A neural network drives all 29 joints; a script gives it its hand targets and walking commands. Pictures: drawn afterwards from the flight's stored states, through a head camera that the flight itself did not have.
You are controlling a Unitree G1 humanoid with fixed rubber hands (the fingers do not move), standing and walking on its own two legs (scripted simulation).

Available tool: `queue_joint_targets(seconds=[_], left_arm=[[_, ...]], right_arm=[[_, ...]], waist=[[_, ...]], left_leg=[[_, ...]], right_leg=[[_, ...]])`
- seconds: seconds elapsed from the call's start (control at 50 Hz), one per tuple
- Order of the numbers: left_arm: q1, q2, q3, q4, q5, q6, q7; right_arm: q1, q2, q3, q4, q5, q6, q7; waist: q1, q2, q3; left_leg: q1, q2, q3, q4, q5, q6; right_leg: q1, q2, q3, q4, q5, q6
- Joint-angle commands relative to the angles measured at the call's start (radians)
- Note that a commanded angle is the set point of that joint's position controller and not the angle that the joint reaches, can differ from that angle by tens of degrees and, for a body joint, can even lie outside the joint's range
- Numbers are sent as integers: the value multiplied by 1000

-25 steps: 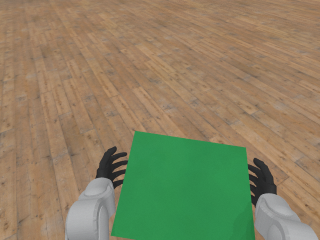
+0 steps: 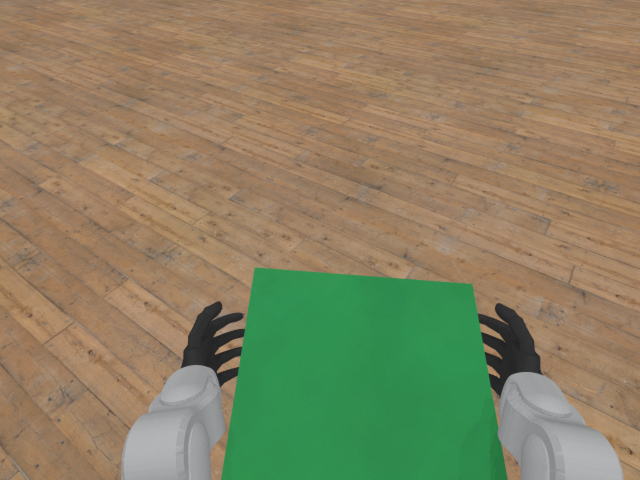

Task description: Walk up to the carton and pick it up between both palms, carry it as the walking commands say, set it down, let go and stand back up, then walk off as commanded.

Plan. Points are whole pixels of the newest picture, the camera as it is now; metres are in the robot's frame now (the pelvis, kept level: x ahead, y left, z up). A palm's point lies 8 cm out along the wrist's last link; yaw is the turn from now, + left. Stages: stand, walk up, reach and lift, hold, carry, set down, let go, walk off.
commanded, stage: carry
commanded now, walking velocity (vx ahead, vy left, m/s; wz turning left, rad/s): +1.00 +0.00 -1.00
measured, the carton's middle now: (348, 394) +0.26 +0.00 +0.00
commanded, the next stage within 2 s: none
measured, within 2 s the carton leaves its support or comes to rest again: neither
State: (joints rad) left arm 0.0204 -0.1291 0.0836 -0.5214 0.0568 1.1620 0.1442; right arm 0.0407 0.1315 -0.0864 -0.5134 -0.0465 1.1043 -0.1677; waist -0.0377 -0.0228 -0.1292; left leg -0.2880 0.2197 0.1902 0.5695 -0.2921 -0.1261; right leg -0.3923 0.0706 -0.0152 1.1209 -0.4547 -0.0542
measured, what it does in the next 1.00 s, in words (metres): walks ahead, turning right: right foot, then left foot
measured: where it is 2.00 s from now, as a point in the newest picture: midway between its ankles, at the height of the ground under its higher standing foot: (531, 276)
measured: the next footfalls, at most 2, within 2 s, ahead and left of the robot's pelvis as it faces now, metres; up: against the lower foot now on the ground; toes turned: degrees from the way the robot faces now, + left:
right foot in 0.16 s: +0.24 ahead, -0.09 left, +0.00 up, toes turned -11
left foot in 0.46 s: +0.59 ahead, +0.11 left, +0.00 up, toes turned -24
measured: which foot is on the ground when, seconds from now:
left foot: down 0.00-0.16, up 0.18-0.44, down 0.46-0.84, up 0.86-1.00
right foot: up 0.00-0.14, down 0.16-0.50, up 0.52-0.78, down 0.80-1.00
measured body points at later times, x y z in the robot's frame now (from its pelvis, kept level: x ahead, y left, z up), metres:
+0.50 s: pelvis +0.43 -0.03 +0.00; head +0.43 -0.03 +0.45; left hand +0.71 +0.04 +0.08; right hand +0.60 -0.28 +0.09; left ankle +0.54 +0.11 -0.73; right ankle +0.21 -0.06 -0.70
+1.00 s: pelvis +0.75 -0.28 +0.01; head +0.75 -0.28 +0.46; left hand +1.04 -0.33 +0.09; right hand +0.81 -0.58 +0.09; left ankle +0.83 -0.10 -0.63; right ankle +0.70 -0.26 -0.72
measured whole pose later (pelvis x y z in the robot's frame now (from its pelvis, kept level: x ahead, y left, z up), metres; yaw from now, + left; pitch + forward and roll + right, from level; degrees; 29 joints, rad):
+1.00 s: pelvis +0.75 -0.28 +0.01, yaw -48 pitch +2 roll +0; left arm 0.03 -0.13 0.04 -0.55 0.10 1.20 0.17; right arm -0.02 0.13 -0.14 -0.48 -0.04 1.15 -0.11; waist 0.06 -0.01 -0.05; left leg -0.45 0.13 -0.01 1.16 -0.44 -0.10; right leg -0.18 0.11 -0.08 0.47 -0.33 -0.14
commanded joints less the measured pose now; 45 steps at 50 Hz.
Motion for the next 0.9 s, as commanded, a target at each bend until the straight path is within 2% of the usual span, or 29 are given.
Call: queue_joint_targets(seconds=[0.0, 0.04, 0.08, 0.1, 0.14, 0.16, 0.2, 0.3, 0.38, 0.4, 0.42, 0.44, 0.48, 0.5, 0.52, 0.54, 0.56, 0.58, 0.6, 0.66, 0.7, 0.74, 0.76, 0.78, 0.8, 0.82, 0.84, 0.86, 0.88], left_arm=[[-258, -717, -588, 11, -238, 17, -170], [-322, -697, -595, -1, -222, 10, -138], [-272, -681, -587, -15, -203, -8, -121], [-272, -704, -590, -14, -187, -11, -109], [-320, -698, -614, -37, -178, -11, -99], [-433, -760, -669, -96, -208, -18, -100], [-491, -812, -731, -209, -269, -32, -104], [-381, -820, -735, -111, -339, -25, -157], [-294, -759, -731, -102, -374, 0, -191], [-306, -775, -748, -130, -382, 2, -200], [-341, -754, -751, -164, -378, 9, -200], [-409, -716, -746, -216, -371, 3, -202], [-523, -714, -771, -246, -385, 1, -200], [-465, -711, -759, -200, -369, 10, -202], [-449, -706, -719, -146, -350, 14, -201], [-457, -730, -721, -155, -344, 15, -198], [-413, -750, -686, -81, -316, 27, -200], [-370, -741, -695, -102, -303, 27, -187], [-375, -754, -677, -100, -272, 22, -168], [-288, -706, -625, -41, -208, 10, -122], [-286, -718, -596, 10, -174, 9, -111], [-351, -744, -627, -61, -191, -2, -109], [-332, -743, -621, -70, -190, -9, -116], [-400, -760, -650, -107, -217, -10, -121], [-430, -754, -675, -135, -226, -11, -123], [-459, -776, -693, -117, -238, -3, -126], [-441, -785, -697, -114, -259, -4, -128], [-534, -812, -745, -154, -304, -1, -135], [-541, -822, -766, -173, -343, 0, -150]], right_arm=[[-459, 714, 694, -144, 346, 59, 183], [-421, 705, 673, -78, 360, 77, 196], [-435, 668, 696, -118, 395, 75, 214], [-469, 659, 681, -114, 400, 81, 225], [-479, 673, 698, -114, 411, 85, 244], [-517, 713, 691, -155, 411, 73, 252], [-408, 760, 647, -119, 376, 55, 246], [-284, 767, 613, -45, 266, 31, 197], [-214, 720, 609, -76, 211, 31, 143], [-255, 726, 633, -125, 229, 28, 142], [-253, 708, 619, -94, 216, 36, 135], [-322, 705, 628, -81, 224, 39, 134], [-359, 724, 616, -71, 246, 39, 146], [-341, 722, 609, -67, 255, 39, 151], [-296, 727, 588, -16, 251, 43, 140], [-337, 765, 605, -40, 278, 48, 151], [-462, 756, 642, -112, 306, 57, 162], [-401, 739, 636, -104, 316, 56, 173], [-472, 742, 636, -141, 340, 58, 190], [-373, 672, 652, -90, 366, 89, 219], [-469, 671, 695, -143, 407, 92, 230], [-448, 676, 672, -118, 396, 89, 238], [-499, 671, 697, -163, 394, 79, 237], [-498, 687, 685, -154, 374, 77, 230], [-499, 674, 675, -177, 357, 75, 235], [-539, 688, 672, -178, 362, 80, 236], [-444, 687, 639, -139, 332, 75, 221], [-418, 720, 591, -78, 311, 68, 226], [-373, 743, 586, -43, 289, 63, 217]], waist=[[7, 186, 32], [14, 287, -19], [56, 256, -192], [87, 154, -234], [54, -64, -178], [40, 67, -197], [36, 154, -180], [26, -176, -79], [-12, -204, -156], [-30, -101, -251], [-33, 140, -252], [2, 256, -240], [-11, 210, -123], [-7, 193, -97], [-14, 117, 70], [-16, 268, 34], [-6, 226, 6], [-6, 339, 60], [4, 342, 108], [15, 329, -85], [25, 296, -130], [66, 237, -221], [98, 101, -248], [88, -68, -216], [52, -99, -180], [43, -42, -190], [31, -73, -141], [28, 42, -79], [20, 47, -86]], left_leg=[[383, 236, -114, -253, 519, 74], [266, 148, 30, -152, 800, 35], [67, 90, 111, 201, 977, -3], [-161, 32, 51, 353, 647, -13], [-483, -140, -85, 686, -208, -5], [-450, -146, -201, 737, -278, 10], [-457, -76, -278, 687, -238, 22], [-230, -53, -190, 190, -132, 21], [237, -178, 1, -123, 137, 34], [476, -119, -67, -115, 164, 65], [634, 85, -326, -187, 95, 139], [708, 273, -505, -211, 341, 187], [547, 344, -512, -249, 582, 190], [490, 336, -496, -271, 492, 180], [452, 262, -446, -298, 662, 132], [484, 305, -385, -283, 543, 154], [409, 273, -229, -290, 469, 143], [377, 266, -192, -324, 461, 115], [365, 173, -99, -327, 514, 85], [393, 93, 59, -162, 1074, 43], [323, 99, 100, -46, 1219, 46], [137, 66, 110, 235, 1194, 25], [-63, 33, 49, 444, 800, 31], [-335, -93, -6, 675, 217, 27], [-448, -189, -124, 783, -169, 33], [-436, -182, -234, 869, -223, 38], [-459, -118, -277, 893, -222, 44], [-408, -65, -325, 802, -214, 45], [-421, -64, -283, 681, -180, 35]], right_leg=[[-278, -75, -110, -430, 35, 19], [6, 50, -253, -534, 94, 6], [419, 99, -242, -588, 170, -50], [607, 30, -46, -621, 217, -125], [641, -328, 670, -774, 385, -303], [581, -360, 802, -788, 585, -327], [590, -351, 653, -761, 604, -285], [350, -219, 366, -776, 762, -160], [163, -111, 107, -531, 973, -85], [2, -56, 42, -334, 938, -50], [-232, 11, -10, -125, 545, -2], [-343, 4, -6, 27, 82, 24], [-330, -82, 43, 112, 44, 19], [-315, -102, 41, 88, 50, 8], [-394, -121, 18, 25, 47, 17], [-411, -164, 16, -62, 45, 26], [-314, -168, -5, -177, 59, 24], [-344, -137, -66, -283, 40, 17], [-293, -90, -145, -349, 86, 19], [15, 56, -271, -504, 125, -21], [158, 113, -343, -502, 156, -26], [458, 124, -298, -541, 208, -100], [619, 43, -134, -588, 226, -155], [751, -159, 277, -664, 232, -250], [738, -313, 638, -768, 415, -323], [703, -378, 794, -798, 642, -381], [594, -424, 747, -803, 575, -370], [500, -392, 659, -832, 549, -328], [539, -332, 600, -845, 512, -286]])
